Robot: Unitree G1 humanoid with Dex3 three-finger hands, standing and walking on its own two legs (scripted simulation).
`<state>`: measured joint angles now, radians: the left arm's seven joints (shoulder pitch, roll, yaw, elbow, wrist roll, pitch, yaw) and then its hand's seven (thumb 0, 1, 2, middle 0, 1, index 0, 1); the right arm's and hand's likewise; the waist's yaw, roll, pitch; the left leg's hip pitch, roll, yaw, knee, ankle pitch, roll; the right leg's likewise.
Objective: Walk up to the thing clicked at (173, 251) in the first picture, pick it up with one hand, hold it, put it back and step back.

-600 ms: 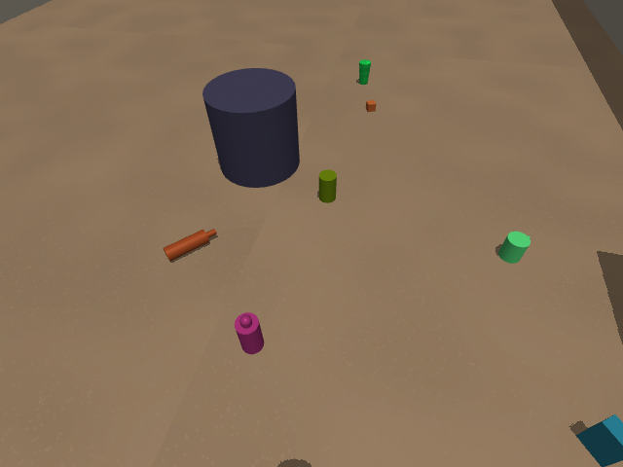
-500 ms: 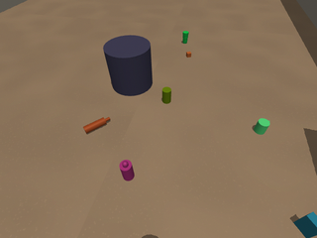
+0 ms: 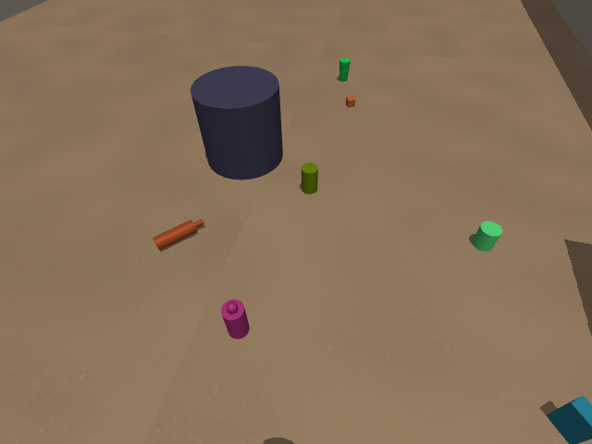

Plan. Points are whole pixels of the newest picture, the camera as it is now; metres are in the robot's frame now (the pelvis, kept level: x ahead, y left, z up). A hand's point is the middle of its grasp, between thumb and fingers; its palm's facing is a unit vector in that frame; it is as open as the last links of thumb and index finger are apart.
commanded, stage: stand
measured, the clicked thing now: (180, 232) +1.09 +0.59 -0.75
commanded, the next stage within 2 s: walk up in 0.52 s
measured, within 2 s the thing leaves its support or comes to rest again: neither
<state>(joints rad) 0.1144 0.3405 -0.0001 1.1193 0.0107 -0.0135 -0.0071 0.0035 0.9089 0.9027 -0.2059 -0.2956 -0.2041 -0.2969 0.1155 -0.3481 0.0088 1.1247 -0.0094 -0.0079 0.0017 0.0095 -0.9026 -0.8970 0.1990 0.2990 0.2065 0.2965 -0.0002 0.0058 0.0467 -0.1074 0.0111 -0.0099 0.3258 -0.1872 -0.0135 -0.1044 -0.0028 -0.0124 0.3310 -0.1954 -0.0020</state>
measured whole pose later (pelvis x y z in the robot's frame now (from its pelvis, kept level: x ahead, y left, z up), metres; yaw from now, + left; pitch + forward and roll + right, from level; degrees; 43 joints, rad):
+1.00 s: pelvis -0.02 -0.04 -0.02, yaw +26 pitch -1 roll +2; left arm 0.17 0.39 0.07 0.75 0.05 0.03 -0.06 0.00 0.91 0.90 -0.21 -0.30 -0.21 -0.30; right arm 0.24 -0.42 -0.09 0.76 -0.04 0.04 0.04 0.01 -0.90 -0.90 0.20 0.30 0.20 0.30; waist 0.02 -0.05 0.15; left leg -0.37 0.03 0.03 0.72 -0.33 0.01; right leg -0.17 -0.10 -0.20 0.61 -0.40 -0.02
